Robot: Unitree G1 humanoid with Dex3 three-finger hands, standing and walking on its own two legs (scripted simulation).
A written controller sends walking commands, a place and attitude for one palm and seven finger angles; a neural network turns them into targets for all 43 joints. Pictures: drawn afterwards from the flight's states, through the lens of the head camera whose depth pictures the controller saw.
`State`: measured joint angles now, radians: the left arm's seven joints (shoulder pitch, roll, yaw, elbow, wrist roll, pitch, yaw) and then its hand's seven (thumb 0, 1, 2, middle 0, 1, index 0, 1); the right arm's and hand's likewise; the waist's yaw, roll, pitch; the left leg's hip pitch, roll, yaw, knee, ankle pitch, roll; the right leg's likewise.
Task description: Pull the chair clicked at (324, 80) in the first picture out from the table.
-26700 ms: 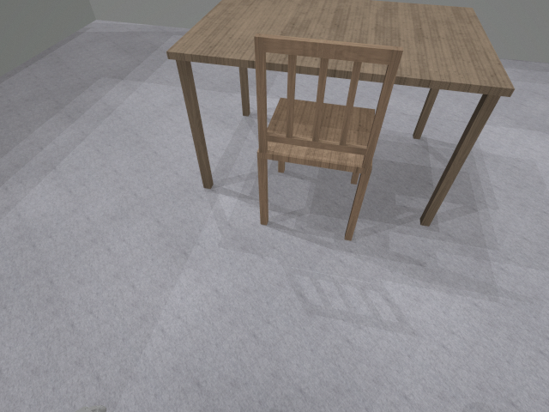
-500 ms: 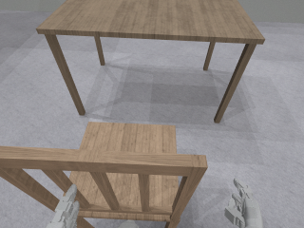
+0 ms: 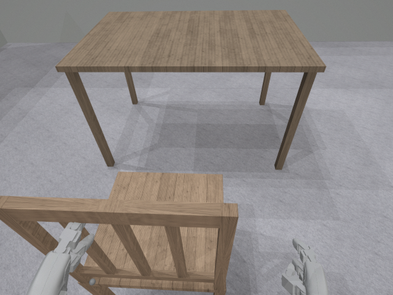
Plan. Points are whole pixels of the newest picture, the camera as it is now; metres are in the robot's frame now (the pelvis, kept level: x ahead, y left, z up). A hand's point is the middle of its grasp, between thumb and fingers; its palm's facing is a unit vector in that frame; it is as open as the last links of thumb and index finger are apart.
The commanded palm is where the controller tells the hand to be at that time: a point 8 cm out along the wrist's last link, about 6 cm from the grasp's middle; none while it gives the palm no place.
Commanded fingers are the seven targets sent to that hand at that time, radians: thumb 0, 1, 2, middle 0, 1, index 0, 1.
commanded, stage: draw the hand back to the body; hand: left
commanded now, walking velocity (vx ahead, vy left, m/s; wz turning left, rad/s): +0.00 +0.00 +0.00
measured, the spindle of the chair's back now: (134, 250) +0.23 +0.17 -0.06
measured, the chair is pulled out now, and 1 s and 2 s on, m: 0.64 0.63 0.64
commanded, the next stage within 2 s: step back with the hand held close in 0.88 s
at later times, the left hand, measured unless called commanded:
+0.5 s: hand (58, 259) +0.16 +0.25 +0.07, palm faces +0.20 -0.84 -0.50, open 8.2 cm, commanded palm +0.16 +0.31 +0.21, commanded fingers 0.00 0.90 0.90 -0.20 -0.30 -0.20 -0.30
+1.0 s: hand (62, 258) +0.17 +0.24 +0.07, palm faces +0.24 -0.81 -0.53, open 6.6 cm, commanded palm +0.17 +0.29 +0.21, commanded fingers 0.00 0.90 0.90 -0.20 -0.30 -0.20 -0.30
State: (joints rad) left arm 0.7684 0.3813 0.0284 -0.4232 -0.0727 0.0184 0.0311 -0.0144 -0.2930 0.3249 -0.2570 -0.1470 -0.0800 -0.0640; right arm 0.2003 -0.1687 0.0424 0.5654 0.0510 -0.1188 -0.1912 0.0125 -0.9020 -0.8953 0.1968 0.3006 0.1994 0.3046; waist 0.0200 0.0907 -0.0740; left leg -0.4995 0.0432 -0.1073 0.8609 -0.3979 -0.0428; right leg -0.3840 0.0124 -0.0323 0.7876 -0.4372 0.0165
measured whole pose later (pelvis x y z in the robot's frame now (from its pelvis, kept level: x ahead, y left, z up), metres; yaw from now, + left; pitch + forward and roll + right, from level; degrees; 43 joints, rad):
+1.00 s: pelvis +0.04 -0.02 +0.03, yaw +3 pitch -2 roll +0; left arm 0.64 0.46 0.13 -0.37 -0.07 0.28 0.13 0.01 0.89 0.90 -0.21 -0.30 -0.38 -0.35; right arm 0.18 -0.23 0.06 0.72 0.05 -0.31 -0.12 0.01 -0.90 -0.90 0.20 0.30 0.20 0.30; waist 0.09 0.07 0.06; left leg -0.23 0.01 -0.12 0.57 -0.31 -0.06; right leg -0.12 -0.03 -0.07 0.55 -0.39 0.00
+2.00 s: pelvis -0.14 +0.01 +0.03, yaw +2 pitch +2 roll -4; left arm 0.59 0.48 0.50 -0.64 -0.04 -0.27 0.13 0.01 0.88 0.90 -0.22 -0.30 -0.21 -0.30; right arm 0.19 -0.19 0.00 0.62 -0.01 -0.15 -0.09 0.01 -0.90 -0.89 0.20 0.30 0.20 0.30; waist 0.01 0.03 0.07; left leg -0.50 0.05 -0.09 0.56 -0.10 -0.02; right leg -0.26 0.03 -0.03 0.48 -0.27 0.03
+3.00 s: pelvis -0.21 +0.01 +0.03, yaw +4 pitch +0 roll +0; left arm 0.24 0.28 0.10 0.39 0.03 0.02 0.02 0.00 0.90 0.90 -0.20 -0.30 -0.20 -0.30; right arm 0.17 -0.26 -0.01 0.82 -0.02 -0.04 0.00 0.01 -0.90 -0.89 0.20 0.30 0.20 0.30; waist -0.02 0.04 -0.02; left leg -0.30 -0.02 -0.05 0.55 -0.26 0.00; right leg -0.34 -0.08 -0.03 0.54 -0.21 0.04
